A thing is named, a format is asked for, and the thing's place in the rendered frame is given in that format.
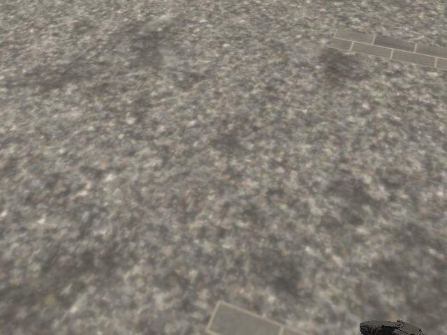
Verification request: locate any right robot hand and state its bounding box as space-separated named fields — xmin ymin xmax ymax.
xmin=360 ymin=320 xmax=427 ymax=335

